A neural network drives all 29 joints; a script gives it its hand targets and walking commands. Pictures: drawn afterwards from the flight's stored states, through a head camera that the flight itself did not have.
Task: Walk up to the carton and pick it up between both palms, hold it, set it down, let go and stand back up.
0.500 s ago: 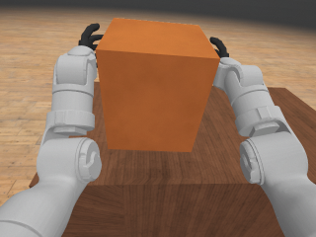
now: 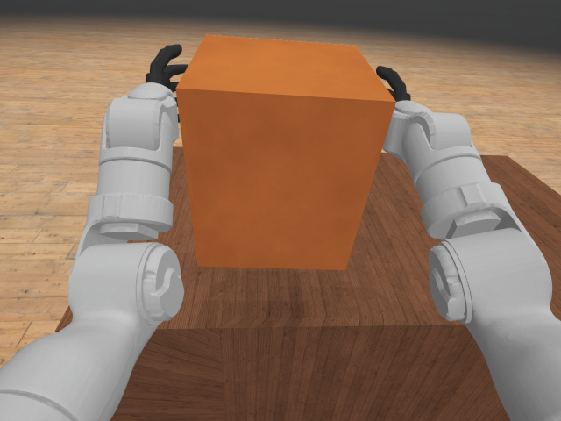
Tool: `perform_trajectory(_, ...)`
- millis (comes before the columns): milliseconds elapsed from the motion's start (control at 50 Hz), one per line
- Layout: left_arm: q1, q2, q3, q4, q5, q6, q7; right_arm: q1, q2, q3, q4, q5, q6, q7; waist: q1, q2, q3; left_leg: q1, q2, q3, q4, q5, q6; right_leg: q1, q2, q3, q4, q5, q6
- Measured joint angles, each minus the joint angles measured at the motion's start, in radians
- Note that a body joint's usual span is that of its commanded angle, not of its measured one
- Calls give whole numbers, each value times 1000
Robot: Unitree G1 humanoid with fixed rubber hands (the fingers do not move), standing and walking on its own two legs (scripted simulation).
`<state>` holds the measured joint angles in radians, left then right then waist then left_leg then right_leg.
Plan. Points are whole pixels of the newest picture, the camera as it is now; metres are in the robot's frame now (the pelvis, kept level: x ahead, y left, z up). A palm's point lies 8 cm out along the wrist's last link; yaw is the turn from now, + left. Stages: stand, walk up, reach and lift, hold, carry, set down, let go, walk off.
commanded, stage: hold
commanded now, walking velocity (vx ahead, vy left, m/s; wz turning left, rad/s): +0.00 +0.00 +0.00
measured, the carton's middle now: (277, 155) +0.38 +0.00 +0.26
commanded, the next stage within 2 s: none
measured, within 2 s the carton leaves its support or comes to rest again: neither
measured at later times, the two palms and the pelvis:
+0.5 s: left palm (160, 102) +0.38 +0.15 +0.33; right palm (392, 120) +0.37 -0.15 +0.32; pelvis +0.00 +0.00 +0.00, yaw +0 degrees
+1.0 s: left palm (164, 99) +0.37 +0.15 +0.34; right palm (394, 127) +0.37 -0.15 +0.31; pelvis +0.01 -0.01 +0.00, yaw +0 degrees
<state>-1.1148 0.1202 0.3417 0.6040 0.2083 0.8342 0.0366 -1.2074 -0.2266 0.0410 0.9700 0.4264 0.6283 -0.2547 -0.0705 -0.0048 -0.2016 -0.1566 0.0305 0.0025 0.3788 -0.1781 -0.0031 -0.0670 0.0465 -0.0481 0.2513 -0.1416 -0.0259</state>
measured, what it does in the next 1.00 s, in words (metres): stands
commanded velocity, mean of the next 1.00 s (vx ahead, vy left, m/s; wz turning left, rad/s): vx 0.00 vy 0.00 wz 0.00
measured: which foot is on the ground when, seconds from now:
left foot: down 0.00-1.00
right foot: down 0.00-1.00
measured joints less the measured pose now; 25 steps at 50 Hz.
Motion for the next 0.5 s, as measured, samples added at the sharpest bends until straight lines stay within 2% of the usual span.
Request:
perform_trajectory(240, -11, 9, 1, 21, -3, -10, -6, -3, 3, 0, 2, -2, -1, -5, -4, -3, 0, -3, 0, -8, -3, 4, -3, 0, 1, -7, -3, 1, -2)
perform_trajectory(500, 8, 6, -6, -12, -1, -3, -8, 9, 4, 4, -17, 7, -4, -9, -8, -3, 5, 1, -1, -8, 0, 1, -3, 4, 0, -6, -2, -1, -2)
